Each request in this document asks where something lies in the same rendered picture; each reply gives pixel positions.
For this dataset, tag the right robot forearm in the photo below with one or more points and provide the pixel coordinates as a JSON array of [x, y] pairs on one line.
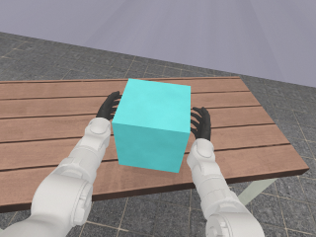
[[211, 186]]

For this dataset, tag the table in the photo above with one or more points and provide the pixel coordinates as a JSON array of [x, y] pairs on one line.
[[41, 121]]

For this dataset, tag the left robot hand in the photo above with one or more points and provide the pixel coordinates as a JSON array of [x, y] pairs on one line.
[[107, 107]]

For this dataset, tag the robot right upper arm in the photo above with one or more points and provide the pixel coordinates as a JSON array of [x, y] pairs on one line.
[[233, 224]]

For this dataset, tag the robot left upper arm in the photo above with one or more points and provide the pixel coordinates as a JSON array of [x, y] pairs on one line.
[[61, 203]]

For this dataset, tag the carton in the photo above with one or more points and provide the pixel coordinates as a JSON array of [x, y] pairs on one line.
[[152, 125]]

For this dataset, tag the right robot hand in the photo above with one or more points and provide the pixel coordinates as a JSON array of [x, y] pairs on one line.
[[204, 126]]

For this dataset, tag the left robot forearm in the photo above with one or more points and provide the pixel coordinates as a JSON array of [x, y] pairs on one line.
[[87, 155]]

